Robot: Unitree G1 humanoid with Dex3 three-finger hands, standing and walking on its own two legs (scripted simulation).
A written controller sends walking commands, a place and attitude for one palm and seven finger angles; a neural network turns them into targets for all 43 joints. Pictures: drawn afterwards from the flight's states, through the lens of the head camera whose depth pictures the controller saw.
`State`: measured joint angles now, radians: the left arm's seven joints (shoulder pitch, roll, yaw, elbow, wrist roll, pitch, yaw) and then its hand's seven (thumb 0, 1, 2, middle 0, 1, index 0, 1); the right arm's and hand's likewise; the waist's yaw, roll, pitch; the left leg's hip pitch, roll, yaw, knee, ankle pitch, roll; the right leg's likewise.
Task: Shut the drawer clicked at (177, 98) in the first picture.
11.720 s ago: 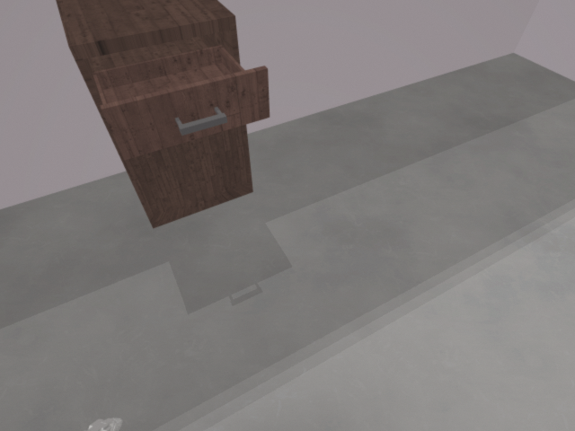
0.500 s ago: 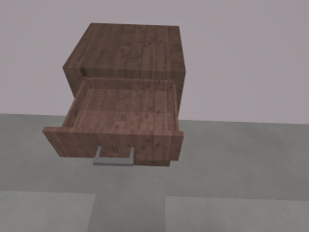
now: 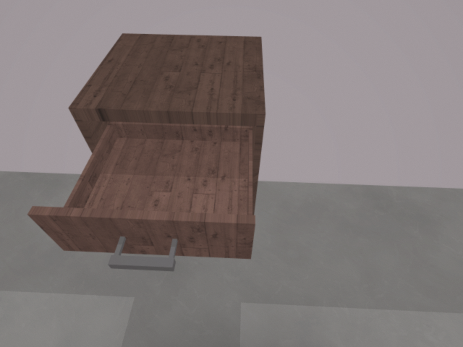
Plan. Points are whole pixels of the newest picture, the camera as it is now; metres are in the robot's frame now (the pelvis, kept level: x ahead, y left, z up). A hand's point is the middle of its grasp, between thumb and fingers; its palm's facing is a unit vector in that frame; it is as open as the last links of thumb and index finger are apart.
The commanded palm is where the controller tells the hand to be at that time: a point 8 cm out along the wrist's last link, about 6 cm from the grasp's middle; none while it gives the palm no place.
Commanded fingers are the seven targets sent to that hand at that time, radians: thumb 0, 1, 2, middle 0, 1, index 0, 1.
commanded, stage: come to a stop and stand still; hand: left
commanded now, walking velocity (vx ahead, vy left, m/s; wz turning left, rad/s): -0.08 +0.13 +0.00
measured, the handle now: (145, 253) +0.31 +0.20 -0.08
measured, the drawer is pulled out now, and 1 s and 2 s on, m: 0.29 0.29 0.29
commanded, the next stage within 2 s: look again from close up in 1.58 s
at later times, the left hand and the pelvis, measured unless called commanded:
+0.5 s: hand out of the picture +0.00 +0.24 -0.17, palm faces -0.03 -0.97 -0.24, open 7.4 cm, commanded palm none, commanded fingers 0.00 0.90 0.90 -0.20 -0.30 -0.20 -0.30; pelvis -0.05 +0.05 +0.00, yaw -2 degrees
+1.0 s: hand out of the picture -0.01 +0.22 -0.17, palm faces -0.03 -0.98 -0.20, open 7.3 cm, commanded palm none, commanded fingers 0.00 0.90 0.90 -0.20 -0.30 -0.20 -0.30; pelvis -0.02 +0.05 +0.01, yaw -2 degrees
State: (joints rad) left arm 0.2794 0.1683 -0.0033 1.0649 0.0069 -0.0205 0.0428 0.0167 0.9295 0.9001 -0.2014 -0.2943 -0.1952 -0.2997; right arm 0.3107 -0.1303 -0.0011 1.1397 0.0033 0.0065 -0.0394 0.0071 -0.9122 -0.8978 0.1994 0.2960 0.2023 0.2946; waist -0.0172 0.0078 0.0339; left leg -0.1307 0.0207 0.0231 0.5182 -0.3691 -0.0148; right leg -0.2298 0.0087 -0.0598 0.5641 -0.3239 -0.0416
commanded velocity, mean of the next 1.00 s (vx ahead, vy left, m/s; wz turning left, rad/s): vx -0.01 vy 0.01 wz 0.00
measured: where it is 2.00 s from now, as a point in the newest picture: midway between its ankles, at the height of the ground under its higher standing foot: outside the picture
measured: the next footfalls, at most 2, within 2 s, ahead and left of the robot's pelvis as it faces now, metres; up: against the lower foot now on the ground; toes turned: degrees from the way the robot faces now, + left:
none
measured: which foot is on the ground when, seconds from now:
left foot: down 0.00-1.00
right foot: down 0.00-1.00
